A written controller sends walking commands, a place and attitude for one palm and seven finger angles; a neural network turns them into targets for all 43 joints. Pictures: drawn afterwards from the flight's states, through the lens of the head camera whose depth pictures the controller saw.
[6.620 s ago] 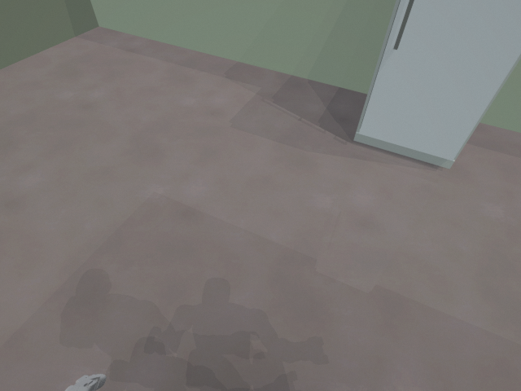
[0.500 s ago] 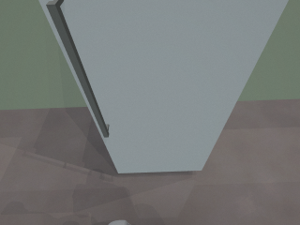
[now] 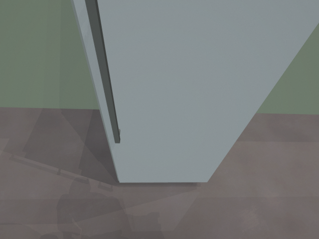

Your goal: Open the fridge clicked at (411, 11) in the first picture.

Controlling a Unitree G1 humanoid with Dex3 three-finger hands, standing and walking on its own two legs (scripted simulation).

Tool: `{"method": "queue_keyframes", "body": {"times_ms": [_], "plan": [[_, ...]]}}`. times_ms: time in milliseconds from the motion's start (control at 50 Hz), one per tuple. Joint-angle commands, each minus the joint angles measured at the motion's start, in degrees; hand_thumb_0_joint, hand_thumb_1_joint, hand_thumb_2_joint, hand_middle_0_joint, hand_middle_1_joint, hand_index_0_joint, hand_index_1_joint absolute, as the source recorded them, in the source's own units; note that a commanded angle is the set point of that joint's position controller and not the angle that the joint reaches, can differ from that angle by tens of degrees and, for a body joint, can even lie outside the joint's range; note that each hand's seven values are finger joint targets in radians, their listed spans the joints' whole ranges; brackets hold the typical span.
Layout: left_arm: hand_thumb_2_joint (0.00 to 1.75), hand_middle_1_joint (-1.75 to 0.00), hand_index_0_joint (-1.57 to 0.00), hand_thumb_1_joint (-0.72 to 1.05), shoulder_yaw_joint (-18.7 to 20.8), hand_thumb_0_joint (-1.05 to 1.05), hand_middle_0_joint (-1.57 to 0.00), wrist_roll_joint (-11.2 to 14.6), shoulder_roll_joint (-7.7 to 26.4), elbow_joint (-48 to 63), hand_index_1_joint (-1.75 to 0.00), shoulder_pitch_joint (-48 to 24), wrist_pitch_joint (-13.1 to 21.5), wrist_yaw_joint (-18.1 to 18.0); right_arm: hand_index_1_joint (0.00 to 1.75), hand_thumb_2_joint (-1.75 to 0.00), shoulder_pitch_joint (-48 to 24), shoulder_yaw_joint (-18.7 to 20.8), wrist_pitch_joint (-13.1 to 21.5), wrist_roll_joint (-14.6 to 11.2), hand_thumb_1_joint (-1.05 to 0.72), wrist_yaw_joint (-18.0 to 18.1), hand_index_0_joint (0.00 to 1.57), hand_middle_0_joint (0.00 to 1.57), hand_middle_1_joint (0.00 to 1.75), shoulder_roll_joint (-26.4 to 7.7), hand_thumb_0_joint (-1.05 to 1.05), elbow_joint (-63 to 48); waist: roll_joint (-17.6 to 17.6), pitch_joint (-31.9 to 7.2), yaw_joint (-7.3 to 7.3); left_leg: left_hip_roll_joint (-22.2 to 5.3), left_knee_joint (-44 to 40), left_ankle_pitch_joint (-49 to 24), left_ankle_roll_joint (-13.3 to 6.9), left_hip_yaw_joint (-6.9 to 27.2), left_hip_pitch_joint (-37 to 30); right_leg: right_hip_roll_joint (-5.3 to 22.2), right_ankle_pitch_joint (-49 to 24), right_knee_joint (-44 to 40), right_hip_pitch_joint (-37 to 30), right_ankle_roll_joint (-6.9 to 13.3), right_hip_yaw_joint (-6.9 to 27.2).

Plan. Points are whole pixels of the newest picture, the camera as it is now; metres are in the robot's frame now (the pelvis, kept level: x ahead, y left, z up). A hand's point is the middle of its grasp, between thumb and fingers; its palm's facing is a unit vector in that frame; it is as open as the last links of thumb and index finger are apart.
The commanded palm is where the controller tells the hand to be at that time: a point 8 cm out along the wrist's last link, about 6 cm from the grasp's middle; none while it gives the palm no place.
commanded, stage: come to a stop and stand still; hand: left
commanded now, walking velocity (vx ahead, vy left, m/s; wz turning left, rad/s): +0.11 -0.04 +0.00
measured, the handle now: (109, 89) +0.47 +0.18 +0.10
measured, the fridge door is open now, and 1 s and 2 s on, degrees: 0 0 0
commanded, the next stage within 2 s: look again from close up in 1.80 s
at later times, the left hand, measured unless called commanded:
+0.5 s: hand out of the picture -0.05 +0.13 -0.18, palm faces +0.10 -0.98 -0.17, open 7.4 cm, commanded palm none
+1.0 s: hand out of the picture -0.02 +0.17 -0.18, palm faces +0.01 -0.98 -0.22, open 7.3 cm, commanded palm none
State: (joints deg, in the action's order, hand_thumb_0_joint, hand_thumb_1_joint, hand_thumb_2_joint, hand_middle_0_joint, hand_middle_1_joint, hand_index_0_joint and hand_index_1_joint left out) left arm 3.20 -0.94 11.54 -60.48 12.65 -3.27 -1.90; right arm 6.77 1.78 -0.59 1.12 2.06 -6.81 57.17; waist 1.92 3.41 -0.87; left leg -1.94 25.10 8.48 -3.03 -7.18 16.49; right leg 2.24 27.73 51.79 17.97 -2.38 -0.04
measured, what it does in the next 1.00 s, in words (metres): steps on the spot: right foot, then left foot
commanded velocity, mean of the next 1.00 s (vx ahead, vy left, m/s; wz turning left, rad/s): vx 0.04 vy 0.04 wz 0.00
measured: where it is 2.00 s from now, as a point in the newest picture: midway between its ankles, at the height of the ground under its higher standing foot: outside the picture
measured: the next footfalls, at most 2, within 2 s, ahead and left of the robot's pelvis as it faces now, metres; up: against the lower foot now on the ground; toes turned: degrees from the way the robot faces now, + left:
right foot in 0.16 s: -0.03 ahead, -0.15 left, +0.00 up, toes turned -3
left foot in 0.48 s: +0.00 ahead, +0.11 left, +0.00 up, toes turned +5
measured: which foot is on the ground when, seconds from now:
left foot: down 0.00-0.18, up 0.20-0.46, down 0.48-1.00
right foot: up 0.00-0.14, down 0.16-1.00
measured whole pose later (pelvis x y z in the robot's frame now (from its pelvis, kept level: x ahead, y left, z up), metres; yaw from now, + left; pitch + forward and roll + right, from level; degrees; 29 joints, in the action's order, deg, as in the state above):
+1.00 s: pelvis -0.04 -0.01 +0.00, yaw +0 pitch -1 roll +0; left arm -0.3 -0.9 9.3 -63.6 13.9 1.1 -3.1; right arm 15.0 0.6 0.8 0.9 1.3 -9.4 62.3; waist -0.2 2.9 0.5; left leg -1.8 28.5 15.0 -0.6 -5.0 12.4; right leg 3.6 16.5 26.0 8.3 -2.6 -2.7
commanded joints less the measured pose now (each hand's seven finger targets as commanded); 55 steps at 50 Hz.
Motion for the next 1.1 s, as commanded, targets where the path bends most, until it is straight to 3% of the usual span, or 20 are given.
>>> {"method": "queue_keyframes", "body": {"times_ms": [0, 60, 100, 140, 160, 200, 240, 320, 380, 420, 460, 500, 580, 700, 880, 900, 920, 960, 1000, 1080], "plan": [[0.9, -0.3, -0.2, 0.9, -0.18, 0.0, -0.2, -0.13, 1.34, 2.52, -0.3, 2.17, 0.85, 0.45, 0.3, -0.9, 7.03, 2.94, 0.02, 0.28, -0.9, 0.05, 0.2, 0.2, 0.3, -11.88, 0.0, 0.49, -11.16, -6.38, 3.26, -15.38, -11.3, -0.5, -6.14, 17.11, -10.82, 0.44, 1.8, -9.76, 1.11, 0.18, -1.09], [0.9, -0.3, -0.2, 0.9, -0.51, 0.0, -0.2, -0.16, 0.38, 0.55, -0.3, 6.21, 1.54, 0.51, 0.3, -0.9, 6.21, 3.18, -0.04, 0.35, -0.9, -0.6, 0.2, 0.2, 0.3, -11.25, 0.0, 1.01, -11.67, -4.63, 1.51, -12.08, -12.99, 10.91, -3.43, 15.68, -5.28, -0.88, -3.67, -21.65, -5.94, 1.34, -3.68], [0.9, -0.3, -0.2, 0.9, -0.44, 0.0, -0.2, -0.21, 1.2, -1.67, -0.3, 11.4, 2.15, 0.35, 0.3, -0.9, 5.52, 2.97, -0.35, -0.02, -0.9, -0.92, 0.2, 0.2, 0.3, -9.77, 0.0, 1.29, -7.92, -3.74, -0.37, -7.49, -11.41, 17.73, 1.11, 10.47, 0.78, -0.35, -10.49, -33.11, -14.61, 2.18, -4.32], [0.9, -0.3, -0.2, 0.9, 0.03, 0.0, -0.2, -0.67, 6.49, -1.29, -0.3, 10.12, 2.76, 0.0, 0.3, -0.9, 4.86, 1.66, -0.97, -0.57, -0.9, -1.4, 0.2, 0.2, 0.3, -4.63, 0.0, 0.05, 8.8, 1.69, 0.2, 0.01, 2.16, 15.88, 5.23, 3.68, 5.32, 12.8, 10.51, -45.86, -5.69, 7.45, 12.65], [0.9, -0.3, -0.2, 0.9, 0.19, 0.0, -0.2, -0.53, 8.34, 0.59, -0.3, 5.88, 2.7, -0.14, 0.3, -0.9, 3.92, 1.75, -1.22, -0.13, -0.9, -1.81, 0.2, 0.2, 0.3, -5.23, 0.0, -0.42, 8.39, 5.06, 0.35, -0.5, 7.67, 14.59, 5.15, 3.57, 3.88, 17.72, 16.39, -50.21, 2.56, 9.58, 16.05], [0.9, -0.3, -0.2, 0.9, 0.14, 0.0, -0.2, -0.18, 6.6, 1.67, -0.3, 2.13, 3.88, -0.4, 0.3, -0.9, 4.49, 1.8, -1.17, 0.37, -0.9, -2.06, 0.2, 0.2, 0.3, -6.17, 0.0, 0.83, 10.47, 7.85, 0.61, -1.81, 13.43, 10.78, 4.22, 5.96, 4.32, 15.23, 8.0, -48.76, 4.45, 9.82, 14.83], [0.9, -0.3, -0.2, 0.9, 0.03, 0.0, -0.2, -0.11, 5.56, 1.47, -0.3, 2.31, 4.28, -0.13, 0.3, -0.9, 8.48, 1.72, -0.68, 0.23, -0.9, -2.22, 0.2, 0.2, 0.3, -5.84, 0.0, 2.51, 6.67, 6.98, 1.44, -1.41, 15.35, 9.01, 4.18, 5.04, 4.9, 13.14, -0.52, -45.1, 0.31, 9.4, 9.74], [0.9, -0.3, -0.2, 0.9, 0.26, 0.0, -0.2, -0.35, 5.24, -0.36, -0.3, 7.92, 4.94, 0.03, 0.3, -0.9, 7.91, 1.24, 0.26, 0.07, -0.9, -2.07, 0.2, 0.2, 0.3, -5.97, 0.0, 2.23, 5.43, 5.52, -1.02, -1.14, 14.04, 10.63, 4.8, 4.05, 7.95, 13.55, -12.88, -40.39, -7.59, 9.53, 8.69], [0.9, -0.3, -0.2, 0.9, 0.37, 0.0, -0.2, -0.35, 5.16, -1.47, -0.3, 9.09, 4.95, -0.24, 0.3, -0.9, 8.57, 0.76, 0.71, -0.21, -0.9, -1.46, 0.2, 0.2, 0.3, -5.65, 0.0, 2.17, 6.36, 2.09, -1.27, -1.2, 7.27, 11.15, 5.2, 3.66, 4.26, 13.96, -27.47, -35.12, -11.35, 9.8, 7.63], [0.9, -0.3, -0.2, 0.9, 0.2, 0.0, -0.2, 0.13, 4.36, -1.93, -0.3, 7.76, 4.73, -0.44, 0.3, -0.9, 12.14, 0.36, 1.36, -0.47, -0.9, -0.94, 0.2, 0.2, 0.3, -5.26, 0.0, 4.08, 4.83, -1.31, 0.18, -0.76, -2.46, 1.77, 4.83, 3.76, -4.95, 11.1, -32.82, -29.7, -9.89, 7.39, 4.89], [0.9, -0.3, -0.2, 0.9, -0.52, 0.0, -0.2, 0.46, 1.36, -2.04, -0.3, 8.85, 4.5, -0.34, 0.3, -0.9, 15.47, 0.7, 2.47, -0.47, -0.9, -0.27, 0.2, 0.2, 0.3, -8.28, 0.0, 5.94, -2.45, -6.38, 0.16, -6.14, 0.3, -18.94, 2.25, 7.86, -14.8, 5.34, -28.42, -24.84, -6.47, 3.54, 0.01], [0.9, -0.3, -0.2, 0.9, -0.8, 0.0, -0.2, 0.26, -0.21, -2.5, -0.3, 8.21, 3.91, -0.81, 0.3, -0.9, 15.25, 0.79, 1.95, -0.34, -0.9, 0.13, 0.2, 0.2, 0.3, -9.43, 0.0, 6.31, -3.24, -5.16, 0.24, -8.66, 0.83, -21.08, 1.03, 7.92, -13.55, 3.66, -18.13, -26.96, -5.7, 2.51, -0.84], [0.9, -0.3, -0.2, 0.9, -1.22, 0.0, -0.2, 0.46, 0.3, -3.81, -0.3, 7.11, 3.3, -0.69, 0.3, -0.9, 13.34, 0.19, 1.98, -0.71, -0.9, 0.72, 0.2, 0.2, 0.3, -8.04, 0.0, 7.01, -7.67, -2.99, 0.19, -7.61, -1.33, -28.88, 0.56, 7.86, -12.11, 3.51, -22.52, -26.39, -8.88, 1.57, -2.1], [0.9, -0.3, -0.2, 0.9, -1.79, 0.0, -0.2, 0.25, 0.9, -4.82, -0.3, 6.79, 3.12, -0.78, 0.3, -0.9, 11.78, -0.1, 1.68, -0.73, -0.9, 0.66, 0.2, 0.2, 0.3, -6.66, 0.0, 7.22, -2.16, 1.47, 0.42, -5.55, -3.41, -16.64, 1.92, 7.06, -9.82, 4.58, -24.65, -29.79, -8.42, 1.82, -0.78], [0.9, -0.3, -0.2, 0.9, -1.9, 0.0, -0.2, 0.27, 2.43, -4.02, -0.3, 5.29, 3.26, -0.5, 0.3, -0.9, 10.49, -0.32, 1.93, -0.69, -0.9, 0.11, 0.2, 0.2, 0.3, -7.22, 0.0, 6.95, -2.73, -0.01, 0.37, -5.06, -6.28, -9.11, 2.17, 7.59, -9.34, 4.9, -21.66, -31.97, -9.6, 1.62, -0.34], [0.9, -0.3, -0.2, 0.9, -2.73, 0.0, -0.2, -0.78, 3.93, -4.2, -0.3, 8.78, 5.24, -2.77, 0.3, -0.9, 7.66, -0.52, 2.7, -0.96, -0.9, -0.59, 0.2, 0.2, 0.3, -10.29, 0.0, 2.61, -1.16, 1.71, -0.31, -5.26, 6.43, -21.43, 3.26, 6.95, -5.13, 6.28, -38.53, -30.32, -6.38, 2.26, 3.06], [0.9, -0.3, -0.2, 0.9, -2.03, 0.0, -0.2, -0.22, 5.89, -1.14, -0.3, 6.35, 5.63, -2.28, 0.3, -0.9, 10.97, -0.44, 2.48, -0.35, -0.9, -1.09, 0.2, 0.2, 0.3, -8.21, 0.0, 1.6, -2.68, -2.03, 1.76, -4.21, 3.32, -5.46, 2.66, 7.36, -4.72, 7.03, -29.12, -28.03, -8.4, 3.98, 1.81], [0.9, -0.3, -0.2, 0.9, -2.45, 0.0, -0.2, -0.19, 4.75, -0.38, -0.3, 4.51, 5.68, -1.25, 0.3, -0.9, 11.78, -0.82, 2.9, 0.11, -0.9, -1.27, 0.2, 0.2, 0.3, -7.94, 0.0, 1.97, -8.17, -2.84, 1.12, -4.28, 0.97, -9.3, 1.92, 8.24, -3.5, 4.61, -21.66, -25.74, -8.14, 4.36, 0.11], [0.9, -0.3, -0.2, 0.9, -2.45, 0.0, -0.2, 0.08, 4.62, 0.3, -0.3, 5.44, 5.36, -0.94, 0.3, -0.9, 11.86, -0.68, 2.81, -0.18, -0.9, -1.07, 0.2, 0.2, 0.3, -8.86, 0.0, 0.93, -7.88, -6.19, 1.25, -4.75, 1.03, -9.68, 1.18, 8.51, -5.83, 3.29, -17.71, -24.76, -8.39, 4.08, -0.6], [0.9, -0.3, -0.2, 0.9, -2.83, 0.0, -0.2, 0.02, 3.92, 0.61, -0.3, 4.75, 4.64, -0.58, 0.3, -0.9, 11.23, -0.68, 2.37, -0.27, -0.9, -0.88, 0.2, 0.2, 0.3, -9.07, 0.0, 0.08, -3.3, -1.25, 1.07, -4.64, -1.04, -1.28, 0.6, 8.93, -2.7, 2.75, -12.74, -25.75, -5.37, 3.71, -0.37]]}}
